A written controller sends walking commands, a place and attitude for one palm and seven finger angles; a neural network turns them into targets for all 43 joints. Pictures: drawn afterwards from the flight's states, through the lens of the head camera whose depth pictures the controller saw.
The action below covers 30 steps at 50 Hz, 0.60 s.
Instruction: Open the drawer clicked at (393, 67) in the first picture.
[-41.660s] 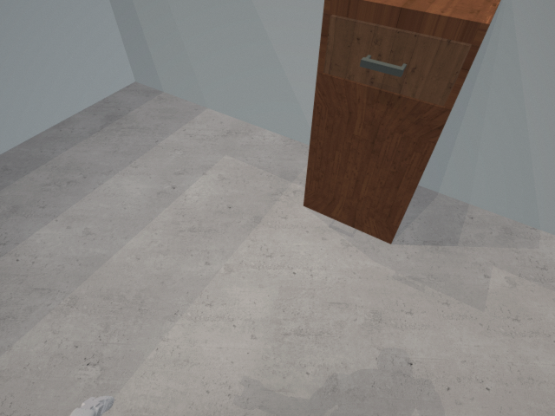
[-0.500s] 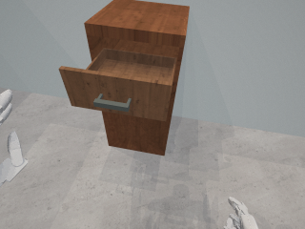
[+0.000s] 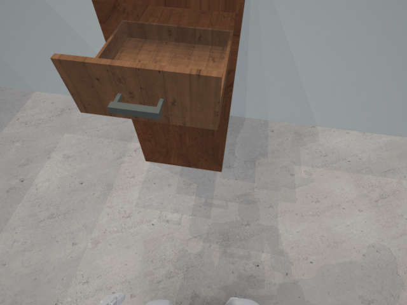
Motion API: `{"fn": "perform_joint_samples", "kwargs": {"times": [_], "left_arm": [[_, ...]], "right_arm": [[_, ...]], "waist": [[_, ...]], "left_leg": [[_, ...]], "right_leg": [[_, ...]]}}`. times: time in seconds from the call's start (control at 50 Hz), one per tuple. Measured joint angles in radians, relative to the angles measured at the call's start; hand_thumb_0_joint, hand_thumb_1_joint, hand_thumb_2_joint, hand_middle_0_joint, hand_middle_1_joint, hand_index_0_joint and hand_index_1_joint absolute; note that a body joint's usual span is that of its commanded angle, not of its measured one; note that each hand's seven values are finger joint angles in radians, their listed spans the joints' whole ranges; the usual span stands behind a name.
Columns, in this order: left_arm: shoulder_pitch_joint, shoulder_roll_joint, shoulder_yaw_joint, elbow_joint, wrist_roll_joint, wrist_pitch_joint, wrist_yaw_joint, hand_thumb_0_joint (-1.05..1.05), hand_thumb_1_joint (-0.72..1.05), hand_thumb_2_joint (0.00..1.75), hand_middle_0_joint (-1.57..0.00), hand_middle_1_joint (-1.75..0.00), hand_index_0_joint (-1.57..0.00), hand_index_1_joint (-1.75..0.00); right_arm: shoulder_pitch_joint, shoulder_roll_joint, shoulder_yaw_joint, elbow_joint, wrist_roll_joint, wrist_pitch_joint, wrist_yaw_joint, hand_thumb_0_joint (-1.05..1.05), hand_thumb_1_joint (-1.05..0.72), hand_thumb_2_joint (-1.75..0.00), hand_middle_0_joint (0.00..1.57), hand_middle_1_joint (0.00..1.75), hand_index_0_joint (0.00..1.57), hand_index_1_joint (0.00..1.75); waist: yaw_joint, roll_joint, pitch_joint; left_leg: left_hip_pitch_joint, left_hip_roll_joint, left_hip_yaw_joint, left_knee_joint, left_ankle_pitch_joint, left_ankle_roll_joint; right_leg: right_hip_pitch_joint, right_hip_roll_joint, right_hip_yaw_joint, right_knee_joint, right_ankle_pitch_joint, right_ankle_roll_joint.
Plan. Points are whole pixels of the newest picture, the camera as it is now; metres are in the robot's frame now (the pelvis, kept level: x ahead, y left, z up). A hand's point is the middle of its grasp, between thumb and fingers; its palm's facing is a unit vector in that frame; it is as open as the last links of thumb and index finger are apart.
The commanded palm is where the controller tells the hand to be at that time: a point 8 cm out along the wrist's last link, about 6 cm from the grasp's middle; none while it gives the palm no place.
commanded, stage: let the arm hang, fingers relaxed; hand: left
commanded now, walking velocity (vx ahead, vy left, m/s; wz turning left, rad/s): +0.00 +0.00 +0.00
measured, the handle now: (137, 104) +0.56 +0.18 +0.03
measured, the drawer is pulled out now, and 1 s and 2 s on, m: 0.29 0.29 0.29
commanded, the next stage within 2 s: look to check the result in 0.80 s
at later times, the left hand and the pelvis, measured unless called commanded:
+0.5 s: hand out of the picture +0.03 +0.24 -0.14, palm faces +0.03 -0.95 -0.30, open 7.4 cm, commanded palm none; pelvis -0.01 +0.01 +0.02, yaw +0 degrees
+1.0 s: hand out of the picture +0.07 +0.24 -0.15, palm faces -0.01 -0.96 -0.28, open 7.4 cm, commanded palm none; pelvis +0.00 +0.01 +0.02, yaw +0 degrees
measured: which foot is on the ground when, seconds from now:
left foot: down 0.00-1.00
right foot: down 0.00-1.00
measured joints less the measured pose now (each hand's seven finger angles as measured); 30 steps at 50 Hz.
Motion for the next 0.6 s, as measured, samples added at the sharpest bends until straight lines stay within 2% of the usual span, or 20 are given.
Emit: {"fn": "perform_joint_samples", "kwargs": {"times": [0.06,0.14,0.2,0.26,0.42,0.6], "left_arm": [[-0.012,0.031,0.026,0.071,0.003,-0.018,0.009,-0.03,0.98,0.90,-0.21,-0.30,-0.21,-0.30],[-0.026,0.074,0.042,0.174,-0.001,-0.010,0.010,-0.02,0.97,0.90,-0.21,-0.30,-0.21,-0.30],[-0.036,0.096,0.048,0.238,-0.002,-0.004,0.009,-0.01,0.95,0.90,-0.21,-0.30,-0.21,-0.30],[-0.046,0.104,0.047,0.285,-0.004,-0.007,0.004,0.00,0.93,0.90,-0.20,-0.30,-0.20,-0.30],[-0.065,0.106,0.040,0.355,-0.006,-0.027,0.002,0.00,0.91,0.90,-0.20,-0.30,-0.20,-0.30],[-0.094,0.100,0.036,0.369,-0.005,-0.037,0.003,0.01,0.91,0.90,-0.20,-0.30,-0.20,-0.30]], "right_arm": [[0.030,0.007,-0.009,0.052,0.006,0.016,-0.010,0.01,-0.91,-0.90,0.20,0.30,0.20,0.30],[0.055,0.007,-0.018,0.102,0.003,0.015,-0.017,0.01,-0.91,-0.90,0.20,0.29,0.20,0.30],[0.051,0.017,-0.010,0.138,-0.002,0.017,-0.016,0.01,-0.91,-0.90,0.20,0.29,0.20,0.30],[0.042,0.020,-0.005,0.157,-0.003,0.011,-0.012,0.01,-0.91,-0.90,0.20,0.29,0.20,0.30],[0.016,0.022,0.002,0.196,0.000,-0.009,-0.004,0.01,-0.91,-0.90,0.20,0.30,0.20,0.30],[0.000,0.012,0.002,0.226,0.000,-0.017,-0.005,0.01,-0.91,-0.90,0.20,0.30,0.20,0.30]], "waist": [[0.029,-0.011,0.017],[0.032,0.006,0.004],[0.045,0.005,-0.013],[0.051,0.018,-0.031],[0.051,0.049,-0.065],[0.045,0.042,-0.069]], "left_leg": [[0.009,0.012,-0.021,0.007,0.005,-0.002],[0.080,0.033,-0.037,-0.160,0.171,0.000],[0.104,0.034,-0.031,-0.199,0.173,-0.018],[0.123,0.032,-0.023,-0.246,0.195,-0.017],[0.167,0.020,-0.007,-0.316,0.231,-0.005],[0.185,0.011,0.005,-0.344,0.241,0.002]], "right_leg": [[0.038,0.017,-0.023,-0.070,0.039,-0.014],[0.066,0.035,-0.053,-0.114,0.062,-0.008],[0.100,0.036,-0.044,-0.179,0.097,-0.003],[0.120,0.034,-0.035,-0.231,0.129,0.002],[0.152,0.023,-0.017,-0.282,0.158,0.013],[0.156,0.015,-0.004,-0.286,0.158,0.021]]}}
